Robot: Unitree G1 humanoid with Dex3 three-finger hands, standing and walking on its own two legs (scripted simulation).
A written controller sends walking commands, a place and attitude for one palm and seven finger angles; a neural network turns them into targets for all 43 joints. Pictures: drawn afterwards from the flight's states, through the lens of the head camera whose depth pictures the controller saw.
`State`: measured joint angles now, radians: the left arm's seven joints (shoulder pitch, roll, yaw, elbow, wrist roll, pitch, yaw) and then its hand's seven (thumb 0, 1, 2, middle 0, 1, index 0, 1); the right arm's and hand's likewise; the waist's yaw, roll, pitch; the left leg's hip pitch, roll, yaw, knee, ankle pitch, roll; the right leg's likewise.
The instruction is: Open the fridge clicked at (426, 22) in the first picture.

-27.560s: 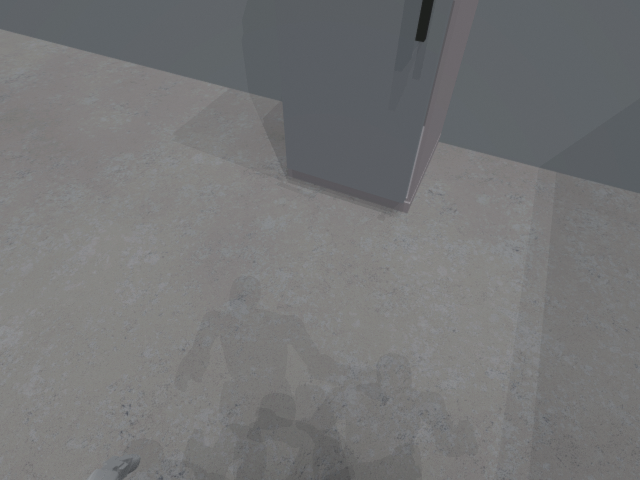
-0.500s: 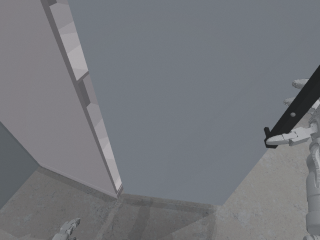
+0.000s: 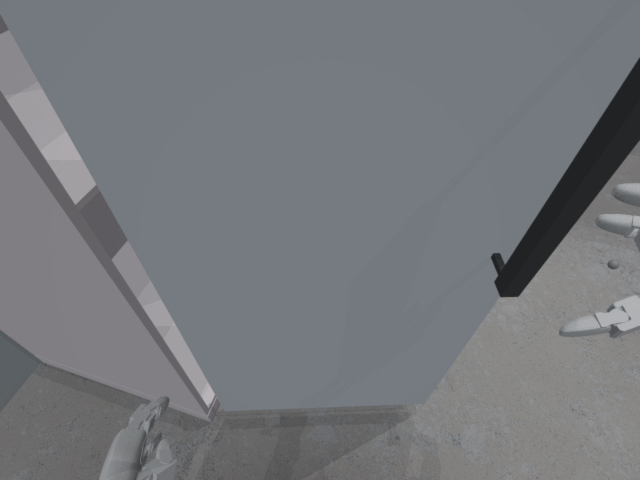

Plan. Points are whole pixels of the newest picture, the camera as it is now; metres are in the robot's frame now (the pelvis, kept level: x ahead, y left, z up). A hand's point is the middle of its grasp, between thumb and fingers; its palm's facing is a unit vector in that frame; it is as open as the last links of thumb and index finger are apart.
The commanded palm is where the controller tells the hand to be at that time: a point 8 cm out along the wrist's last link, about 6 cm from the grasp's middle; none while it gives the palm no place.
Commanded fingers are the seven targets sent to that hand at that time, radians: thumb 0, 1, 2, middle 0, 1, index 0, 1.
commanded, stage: slip the hand off the handle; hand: right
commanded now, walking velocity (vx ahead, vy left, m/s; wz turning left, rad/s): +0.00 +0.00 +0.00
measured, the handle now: (570, 170) +0.39 -0.25 +0.22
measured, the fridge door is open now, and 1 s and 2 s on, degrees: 70 70 70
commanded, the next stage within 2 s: draw the hand back to the body in 0.92 s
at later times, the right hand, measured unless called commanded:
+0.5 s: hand out of the picture +0.25 -0.30 +0.16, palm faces +0.30 +0.92 -0.24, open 14.6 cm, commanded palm +0.20 -0.34 +0.17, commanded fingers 0.00 0.55 -0.20 0.25 1.15 0.25 1.15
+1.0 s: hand out of the picture +0.18 -0.29 +0.16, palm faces +0.35 +0.90 -0.27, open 14.6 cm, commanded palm +0.14 -0.33 +0.17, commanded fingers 0.00 0.55 -0.20 0.25 1.15 0.25 1.15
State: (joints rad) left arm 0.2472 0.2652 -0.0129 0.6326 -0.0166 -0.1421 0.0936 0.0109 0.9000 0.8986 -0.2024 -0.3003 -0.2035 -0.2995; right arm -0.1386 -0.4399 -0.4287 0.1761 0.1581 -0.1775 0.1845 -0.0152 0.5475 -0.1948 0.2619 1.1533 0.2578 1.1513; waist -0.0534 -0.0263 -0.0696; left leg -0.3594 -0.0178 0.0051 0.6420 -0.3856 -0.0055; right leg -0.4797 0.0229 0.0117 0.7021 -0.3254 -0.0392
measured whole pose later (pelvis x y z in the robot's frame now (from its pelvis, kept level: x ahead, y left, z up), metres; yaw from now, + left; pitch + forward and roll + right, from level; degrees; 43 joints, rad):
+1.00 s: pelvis -0.03 +0.02 +0.00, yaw -2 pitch +2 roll +2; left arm 0.23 0.26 -0.05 0.65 -0.03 -0.24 0.13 0.01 0.90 0.90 -0.20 -0.30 -0.20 -0.30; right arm 0.22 -0.44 -0.52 -0.05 0.29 -0.20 0.26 -0.01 0.55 -0.19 0.26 1.15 0.26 1.15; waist -0.08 -0.04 -0.06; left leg -0.33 -0.04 0.05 0.67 -0.37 0.03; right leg -0.45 0.01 0.05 0.71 -0.29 -0.01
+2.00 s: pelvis +0.00 +0.01 +0.01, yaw -1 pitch -3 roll +0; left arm 0.23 0.23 -0.05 0.68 -0.01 -0.16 0.10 0.01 0.90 0.90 -0.20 -0.30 -0.20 -0.30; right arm 0.42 -0.37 -0.37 -0.33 0.10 -0.06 -0.11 -0.01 -0.16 -0.54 0.23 0.73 0.24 0.74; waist -0.07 -0.05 -0.02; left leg -0.13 0.00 0.01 0.51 -0.34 0.00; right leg -0.23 0.04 0.02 0.54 -0.26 -0.03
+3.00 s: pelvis -0.01 +0.01 +0.02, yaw +0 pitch +1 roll +1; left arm 0.15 0.24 -0.02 0.55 -0.01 0.03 0.08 0.01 0.90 0.90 -0.20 -0.30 -0.20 -0.30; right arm 0.53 -0.40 -0.37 -0.47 0.08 -0.08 -0.10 0.01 -0.90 -0.89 0.21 0.30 0.21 0.30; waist -0.02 -0.03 0.02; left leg -0.15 -0.02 0.01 0.38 -0.24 -0.01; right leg -0.28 0.02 0.02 0.45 -0.19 -0.03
